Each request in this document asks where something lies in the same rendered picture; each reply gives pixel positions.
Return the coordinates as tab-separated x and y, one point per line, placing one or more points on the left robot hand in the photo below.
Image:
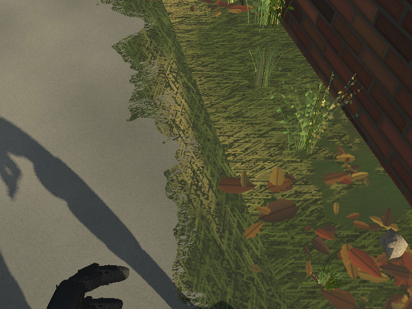
70	293

